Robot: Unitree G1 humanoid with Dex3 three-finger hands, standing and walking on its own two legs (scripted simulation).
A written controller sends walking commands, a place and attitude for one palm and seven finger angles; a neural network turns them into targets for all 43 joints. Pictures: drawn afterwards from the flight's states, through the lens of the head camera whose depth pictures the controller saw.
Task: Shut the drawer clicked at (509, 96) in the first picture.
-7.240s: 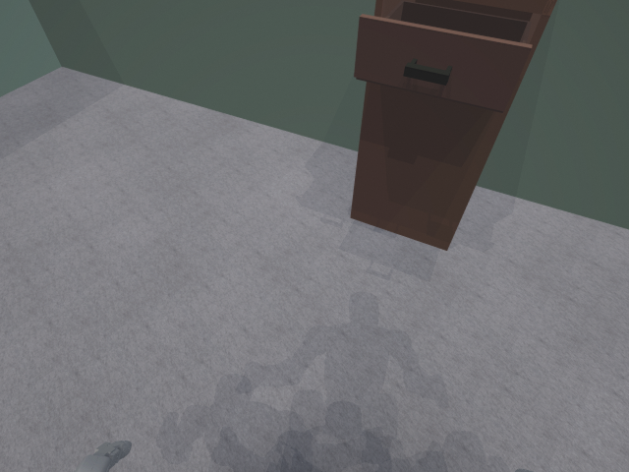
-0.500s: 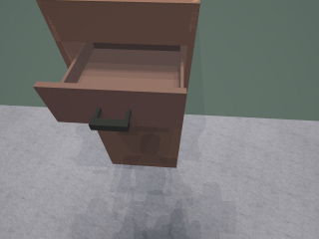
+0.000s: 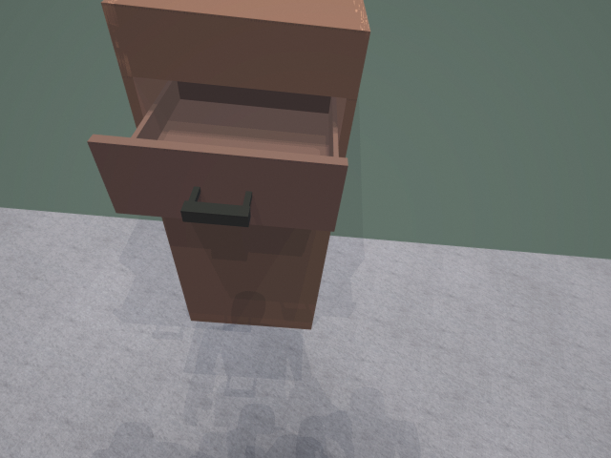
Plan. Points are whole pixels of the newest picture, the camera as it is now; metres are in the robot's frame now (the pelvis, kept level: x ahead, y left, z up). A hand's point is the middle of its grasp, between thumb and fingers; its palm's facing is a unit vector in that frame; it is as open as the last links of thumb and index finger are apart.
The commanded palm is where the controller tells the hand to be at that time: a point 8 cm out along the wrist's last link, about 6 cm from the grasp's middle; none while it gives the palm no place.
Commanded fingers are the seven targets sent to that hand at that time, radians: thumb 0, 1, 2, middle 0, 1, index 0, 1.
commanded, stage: come to a stop and stand still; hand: left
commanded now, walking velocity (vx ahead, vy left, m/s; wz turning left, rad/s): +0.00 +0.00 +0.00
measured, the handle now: (219, 204) +0.47 +0.16 +0.06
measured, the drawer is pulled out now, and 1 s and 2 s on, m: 0.20 0.20 0.20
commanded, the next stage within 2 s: look again from close up in 1.28 s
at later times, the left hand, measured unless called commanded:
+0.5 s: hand out of the picture -0.08 +0.19 -0.18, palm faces +0.09 -0.99 -0.11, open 7.3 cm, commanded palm none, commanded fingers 0.00 0.90 0.90 -0.20 -0.30 -0.20 -0.30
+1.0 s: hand out of the picture -0.14 +0.27 -0.19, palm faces +0.08 -0.99 -0.13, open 7.4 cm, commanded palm none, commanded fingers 0.00 0.90 0.90 -0.20 -0.30 -0.20 -0.30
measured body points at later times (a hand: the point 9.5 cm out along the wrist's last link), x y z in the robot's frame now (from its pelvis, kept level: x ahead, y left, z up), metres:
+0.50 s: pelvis -0.04 +0.05 +0.01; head -0.05 +0.07 +0.46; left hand -0.09 +0.24 -0.17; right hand +0.00 -0.19 -0.14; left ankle +0.08 +0.09 -0.73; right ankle +0.02 -0.09 -0.73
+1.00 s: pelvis -0.13 +0.10 +0.00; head -0.16 +0.15 +0.44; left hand -0.15 +0.32 -0.18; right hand -0.13 -0.13 -0.14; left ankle -0.14 +0.17 -0.73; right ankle -0.06 -0.04 -0.68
